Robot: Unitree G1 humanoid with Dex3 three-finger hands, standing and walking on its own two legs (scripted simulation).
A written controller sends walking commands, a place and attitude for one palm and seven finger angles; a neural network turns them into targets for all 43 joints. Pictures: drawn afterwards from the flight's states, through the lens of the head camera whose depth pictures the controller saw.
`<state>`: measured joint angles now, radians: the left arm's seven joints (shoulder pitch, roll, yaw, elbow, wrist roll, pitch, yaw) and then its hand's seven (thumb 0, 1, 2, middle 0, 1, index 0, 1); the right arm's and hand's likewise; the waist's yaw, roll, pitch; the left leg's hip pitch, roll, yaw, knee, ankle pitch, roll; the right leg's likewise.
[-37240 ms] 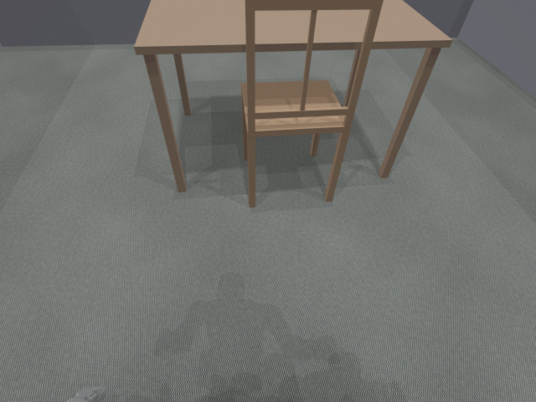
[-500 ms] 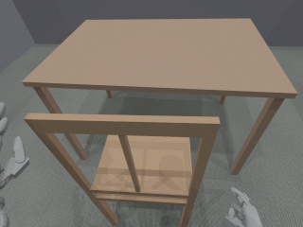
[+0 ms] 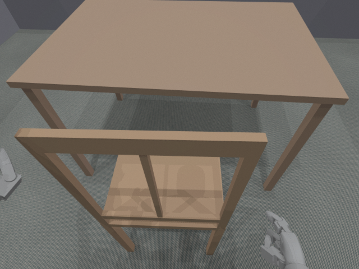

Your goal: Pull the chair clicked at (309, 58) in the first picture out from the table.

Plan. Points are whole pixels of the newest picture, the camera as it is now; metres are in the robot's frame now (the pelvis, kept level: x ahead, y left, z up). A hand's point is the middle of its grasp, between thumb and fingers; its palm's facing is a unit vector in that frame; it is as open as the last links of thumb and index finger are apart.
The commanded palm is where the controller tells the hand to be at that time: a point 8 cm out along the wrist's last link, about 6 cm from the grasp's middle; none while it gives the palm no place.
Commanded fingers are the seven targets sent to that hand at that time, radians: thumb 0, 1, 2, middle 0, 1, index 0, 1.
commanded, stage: step back with the hand held close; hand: left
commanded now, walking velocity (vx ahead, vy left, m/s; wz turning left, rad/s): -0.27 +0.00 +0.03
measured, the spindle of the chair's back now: (153, 191) +0.30 +0.11 -0.04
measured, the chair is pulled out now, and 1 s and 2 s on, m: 0.25 0.25 0.25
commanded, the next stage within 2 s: none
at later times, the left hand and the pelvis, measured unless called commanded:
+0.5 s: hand (20, 199) +0.18 +0.26 +0.16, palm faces +0.51 -0.75 -0.42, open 7.4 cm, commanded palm +0.12 +0.29 +0.18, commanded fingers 0.00 0.90 0.90 -0.20 -0.30 -0.20 -0.30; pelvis -0.02 -0.01 -0.01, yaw +0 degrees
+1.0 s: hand (9, 227) +0.14 +0.26 +0.16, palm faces +0.49 -0.72 -0.49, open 7.4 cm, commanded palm +0.07 +0.29 +0.18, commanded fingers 0.00 0.90 0.90 -0.20 -0.30 -0.20 -0.30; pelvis -0.06 -0.02 -0.01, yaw +1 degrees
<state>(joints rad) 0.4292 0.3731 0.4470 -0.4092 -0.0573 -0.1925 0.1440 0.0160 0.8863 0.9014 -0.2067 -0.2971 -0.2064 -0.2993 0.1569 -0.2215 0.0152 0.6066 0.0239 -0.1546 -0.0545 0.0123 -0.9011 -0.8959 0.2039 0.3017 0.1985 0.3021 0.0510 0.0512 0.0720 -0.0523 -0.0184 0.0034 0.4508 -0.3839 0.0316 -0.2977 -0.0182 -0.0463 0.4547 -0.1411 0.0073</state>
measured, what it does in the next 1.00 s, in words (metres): shifts its weight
